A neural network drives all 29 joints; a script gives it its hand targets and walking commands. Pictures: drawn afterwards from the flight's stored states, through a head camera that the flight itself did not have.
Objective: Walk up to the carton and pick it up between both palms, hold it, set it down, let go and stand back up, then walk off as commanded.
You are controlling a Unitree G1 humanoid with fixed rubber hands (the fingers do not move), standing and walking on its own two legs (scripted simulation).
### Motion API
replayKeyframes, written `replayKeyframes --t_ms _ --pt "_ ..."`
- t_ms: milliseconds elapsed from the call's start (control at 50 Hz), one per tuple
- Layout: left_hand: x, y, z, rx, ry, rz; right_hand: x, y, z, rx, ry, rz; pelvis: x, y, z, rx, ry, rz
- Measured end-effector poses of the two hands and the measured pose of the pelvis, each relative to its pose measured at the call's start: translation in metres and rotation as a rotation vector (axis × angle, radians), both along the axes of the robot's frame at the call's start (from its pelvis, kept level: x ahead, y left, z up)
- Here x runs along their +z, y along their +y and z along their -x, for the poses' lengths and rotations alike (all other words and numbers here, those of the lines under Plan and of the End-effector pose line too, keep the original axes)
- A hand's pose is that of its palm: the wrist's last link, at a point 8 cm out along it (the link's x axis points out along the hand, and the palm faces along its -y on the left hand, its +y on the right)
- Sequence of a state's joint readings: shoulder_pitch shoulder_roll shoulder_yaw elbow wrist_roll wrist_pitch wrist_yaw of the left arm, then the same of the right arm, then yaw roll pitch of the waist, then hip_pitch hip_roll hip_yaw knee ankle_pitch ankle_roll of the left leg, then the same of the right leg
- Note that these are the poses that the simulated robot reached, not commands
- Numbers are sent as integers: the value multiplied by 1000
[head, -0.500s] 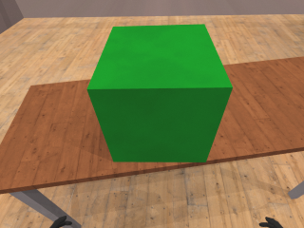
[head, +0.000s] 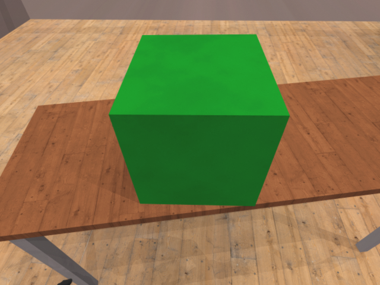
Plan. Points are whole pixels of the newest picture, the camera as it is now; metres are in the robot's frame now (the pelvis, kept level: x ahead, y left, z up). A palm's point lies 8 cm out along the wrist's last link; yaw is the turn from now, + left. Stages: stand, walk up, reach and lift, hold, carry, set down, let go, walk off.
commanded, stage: walk up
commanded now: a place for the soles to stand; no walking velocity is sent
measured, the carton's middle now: (197, 119) +0.49 +0.00 +0.09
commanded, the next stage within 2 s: none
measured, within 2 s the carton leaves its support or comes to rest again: neither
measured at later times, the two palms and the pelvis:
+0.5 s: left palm out of the picture +0.09 +0.22 -0.10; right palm out of the picture +0.16 -0.43 -0.11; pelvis +0.05 -0.11 -0.02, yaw +6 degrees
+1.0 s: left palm out of the picture +0.07 +0.26 -0.10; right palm (363, 264) +0.21 -0.36 -0.10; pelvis +0.04 -0.08 -0.03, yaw +9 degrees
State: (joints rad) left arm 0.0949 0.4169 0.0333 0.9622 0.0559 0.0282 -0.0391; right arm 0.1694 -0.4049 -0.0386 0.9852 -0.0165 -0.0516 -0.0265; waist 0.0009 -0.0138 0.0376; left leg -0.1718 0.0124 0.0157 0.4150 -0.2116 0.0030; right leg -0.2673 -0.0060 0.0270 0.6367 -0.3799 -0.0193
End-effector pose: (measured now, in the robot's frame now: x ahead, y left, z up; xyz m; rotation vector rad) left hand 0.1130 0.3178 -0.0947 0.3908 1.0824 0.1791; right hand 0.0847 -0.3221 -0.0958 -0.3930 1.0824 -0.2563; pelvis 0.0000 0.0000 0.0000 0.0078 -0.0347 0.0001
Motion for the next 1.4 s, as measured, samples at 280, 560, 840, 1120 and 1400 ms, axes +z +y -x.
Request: replayKeyframes --t_ms 280,560,840,1120,1400 --pt "-20 -68 -6 50 -7 -20 5 -145 25 12 116 187 -29 -90 -20 30 -9 19" --pt "0 -81 29 161 -31 -98 -15 -99 -95 201 24 -2 -21 -109 -46 115 -1 25" --pt "-11 -46 36 201 -33 -83 3 -54 -122 263 -70 21 -23 -74 -43 180 -8 32" --pt "1 -54 39 163 -92 -75 -13 -33 -116 255 -96 -63 -21 -68 -36 174 -17 20" --pt "-1 -45 9 154 -124 7 9 -22 -112 243 -88 -28 -7 -54 -37 150 -12 14"
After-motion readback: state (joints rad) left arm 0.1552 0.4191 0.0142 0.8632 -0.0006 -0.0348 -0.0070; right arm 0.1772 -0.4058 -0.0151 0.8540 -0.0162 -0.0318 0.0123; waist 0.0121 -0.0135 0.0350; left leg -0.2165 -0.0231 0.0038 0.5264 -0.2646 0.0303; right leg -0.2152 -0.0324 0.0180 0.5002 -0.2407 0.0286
